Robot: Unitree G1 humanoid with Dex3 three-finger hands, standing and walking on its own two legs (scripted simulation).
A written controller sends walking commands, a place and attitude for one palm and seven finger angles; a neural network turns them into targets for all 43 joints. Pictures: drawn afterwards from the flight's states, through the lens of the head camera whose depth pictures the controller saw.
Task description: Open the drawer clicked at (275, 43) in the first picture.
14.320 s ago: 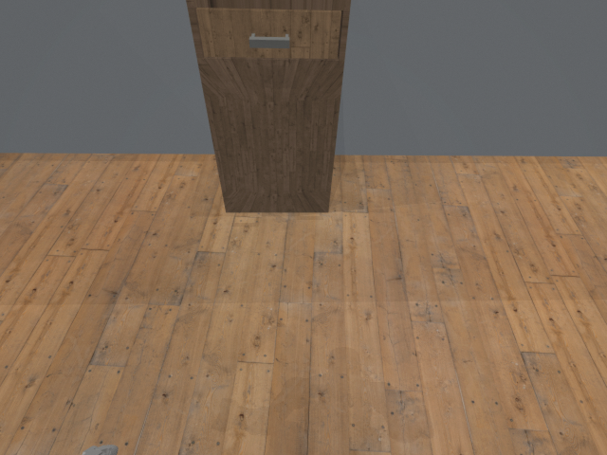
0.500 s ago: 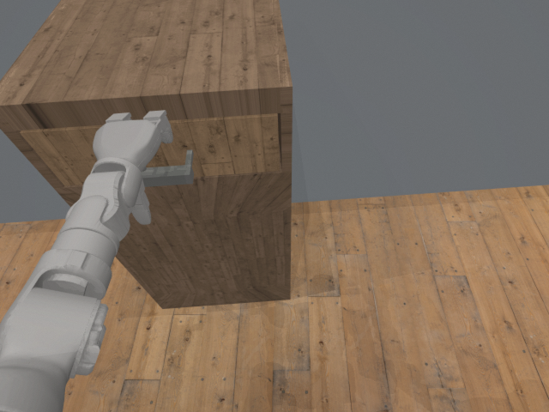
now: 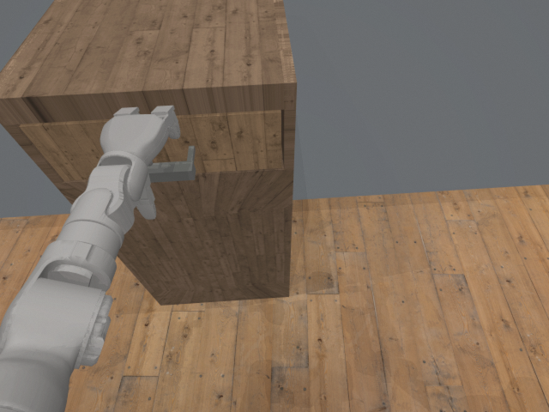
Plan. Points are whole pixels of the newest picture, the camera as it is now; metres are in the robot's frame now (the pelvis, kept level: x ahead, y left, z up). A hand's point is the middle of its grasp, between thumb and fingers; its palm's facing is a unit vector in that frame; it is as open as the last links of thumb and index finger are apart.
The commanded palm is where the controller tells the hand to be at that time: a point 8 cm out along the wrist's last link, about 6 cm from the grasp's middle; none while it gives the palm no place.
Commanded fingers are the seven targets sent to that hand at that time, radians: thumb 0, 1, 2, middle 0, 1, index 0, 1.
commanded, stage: move the hooked fingers above the handle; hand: left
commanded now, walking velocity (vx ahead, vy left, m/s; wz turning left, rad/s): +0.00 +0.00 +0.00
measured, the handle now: (160, 162) +0.52 +0.20 +0.04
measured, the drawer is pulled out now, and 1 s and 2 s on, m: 0.00 0.00 0.00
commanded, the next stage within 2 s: lower the fingers behind the handle in 0.90 s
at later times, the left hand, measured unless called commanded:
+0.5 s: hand (140, 165) +0.46 +0.20 +0.10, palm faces -0.02 -0.03 -1.00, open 13.8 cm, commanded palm +0.45 +0.20 +0.16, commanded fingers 0.00 -0.50 0.30 -0.30 -1.20 -0.30 -1.20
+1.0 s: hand (141, 161) +0.47 +0.20 +0.09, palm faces -0.03 -0.02 -1.00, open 13.8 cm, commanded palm +0.45 +0.21 +0.15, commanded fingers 0.00 -0.50 0.30 -0.30 -1.20 -0.30 -1.20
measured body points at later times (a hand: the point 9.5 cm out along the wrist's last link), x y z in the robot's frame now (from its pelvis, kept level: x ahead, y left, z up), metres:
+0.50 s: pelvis +0.00 +0.00 +0.00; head +0.05 -0.02 +0.45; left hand +0.46 +0.20 +0.15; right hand +0.06 -0.27 -0.14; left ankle -0.02 +0.12 -0.73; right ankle -0.03 -0.11 -0.73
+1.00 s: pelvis +0.00 +0.00 +0.00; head +0.05 -0.02 +0.44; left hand +0.47 +0.20 +0.15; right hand +0.03 -0.28 -0.14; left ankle -0.02 +0.12 -0.73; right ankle -0.03 -0.11 -0.73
